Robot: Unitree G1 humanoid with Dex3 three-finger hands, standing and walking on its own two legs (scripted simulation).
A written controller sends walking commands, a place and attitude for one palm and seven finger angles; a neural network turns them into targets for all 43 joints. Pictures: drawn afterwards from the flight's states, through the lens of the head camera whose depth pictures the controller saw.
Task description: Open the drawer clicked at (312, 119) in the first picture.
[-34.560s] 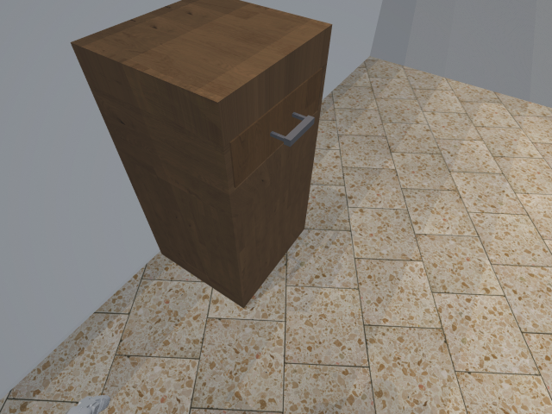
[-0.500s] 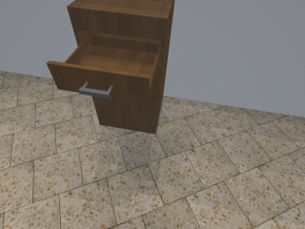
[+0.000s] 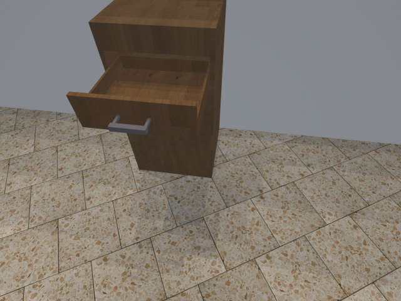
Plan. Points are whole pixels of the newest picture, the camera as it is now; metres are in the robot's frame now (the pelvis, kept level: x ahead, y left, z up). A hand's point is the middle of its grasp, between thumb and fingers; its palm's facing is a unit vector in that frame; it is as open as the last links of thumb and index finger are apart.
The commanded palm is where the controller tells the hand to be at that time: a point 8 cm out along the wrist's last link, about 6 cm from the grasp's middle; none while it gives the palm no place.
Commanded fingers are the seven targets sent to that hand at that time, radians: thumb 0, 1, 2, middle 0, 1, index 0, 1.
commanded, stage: let the arm hang, fingers relaxed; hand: left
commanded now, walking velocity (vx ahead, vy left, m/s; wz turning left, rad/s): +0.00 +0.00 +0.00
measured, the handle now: (130, 124) +0.63 +0.26 -0.05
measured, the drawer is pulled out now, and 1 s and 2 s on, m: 0.29 0.29 0.29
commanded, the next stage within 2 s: look to check the result in 0.28 s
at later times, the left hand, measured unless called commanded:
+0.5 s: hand out of the picture +0.00 +0.16 -0.17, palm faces +0.03 -0.98 -0.19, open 7.3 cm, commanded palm none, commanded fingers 0.00 0.90 0.90 -0.20 -0.30 -0.20 -0.30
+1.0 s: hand out of the picture +0.03 +0.16 -0.17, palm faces +0.03 -0.98 -0.21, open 7.3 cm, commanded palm none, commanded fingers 0.00 0.90 0.90 -0.20 -0.30 -0.20 -0.30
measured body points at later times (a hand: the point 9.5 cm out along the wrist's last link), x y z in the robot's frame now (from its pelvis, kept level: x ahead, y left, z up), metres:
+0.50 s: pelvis +0.01 +0.00 +0.00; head +0.03 -0.01 +0.45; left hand +0.00 +0.22 -0.16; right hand -0.03 -0.20 -0.17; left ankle +0.02 +0.12 -0.74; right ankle +0.05 -0.09 -0.74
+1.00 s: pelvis +0.03 -0.01 +0.00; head +0.05 -0.03 +0.45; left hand +0.03 +0.21 -0.15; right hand +0.01 -0.21 -0.17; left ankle +0.02 +0.12 -0.74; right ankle +0.05 -0.09 -0.74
